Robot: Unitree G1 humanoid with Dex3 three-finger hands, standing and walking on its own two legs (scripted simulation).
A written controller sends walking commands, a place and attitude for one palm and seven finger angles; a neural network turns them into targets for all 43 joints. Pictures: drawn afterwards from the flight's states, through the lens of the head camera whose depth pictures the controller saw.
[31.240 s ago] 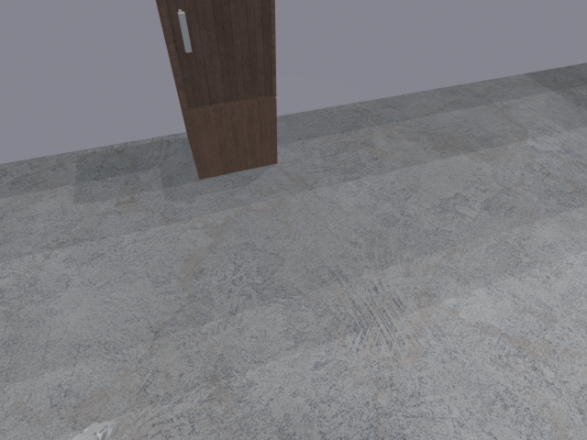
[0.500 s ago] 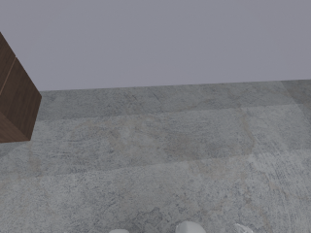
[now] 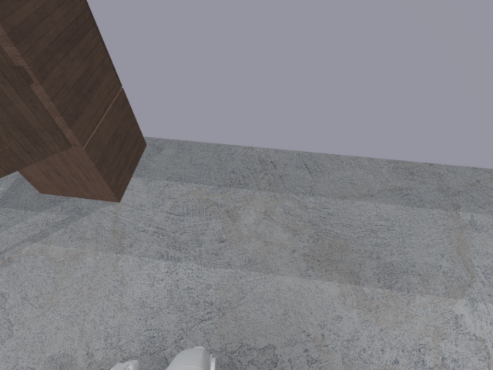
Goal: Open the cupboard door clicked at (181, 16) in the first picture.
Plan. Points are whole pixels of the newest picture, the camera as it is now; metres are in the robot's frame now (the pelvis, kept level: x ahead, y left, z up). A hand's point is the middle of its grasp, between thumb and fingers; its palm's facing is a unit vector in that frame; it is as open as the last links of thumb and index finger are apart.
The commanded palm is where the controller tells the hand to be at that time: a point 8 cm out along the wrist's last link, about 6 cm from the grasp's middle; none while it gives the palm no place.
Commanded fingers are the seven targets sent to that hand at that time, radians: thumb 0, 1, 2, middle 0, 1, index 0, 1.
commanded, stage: turn to face it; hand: left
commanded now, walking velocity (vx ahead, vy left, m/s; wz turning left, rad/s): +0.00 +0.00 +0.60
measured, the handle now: out of the picture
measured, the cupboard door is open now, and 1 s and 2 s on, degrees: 44 44 44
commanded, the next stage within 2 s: take the last steps up to it in 0.94 s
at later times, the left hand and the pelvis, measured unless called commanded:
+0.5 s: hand out of the picture +0.06 +0.22 -0.16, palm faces +0.31 -0.90 -0.31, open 7.4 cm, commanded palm none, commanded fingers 0.00 0.90 0.90 -0.20 -0.30 -0.20 -0.30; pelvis +0.02 -0.03 -0.02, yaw +17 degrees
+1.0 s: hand out of the picture -0.04 +0.17 -0.19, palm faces +0.57 -0.79 -0.22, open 7.4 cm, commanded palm none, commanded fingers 0.00 0.90 0.90 -0.20 -0.30 -0.20 -0.30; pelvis +0.05 -0.02 -0.01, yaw +32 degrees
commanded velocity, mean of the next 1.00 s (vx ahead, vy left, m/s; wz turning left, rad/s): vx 0.00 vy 0.00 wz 0.47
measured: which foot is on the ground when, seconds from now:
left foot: up 0.00-0.12, down 0.14-0.48, up 0.50-0.84, down 0.86-1.00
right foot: down 0.00-0.14, up 0.16-0.46, down 0.48-0.86, up 0.88-1.00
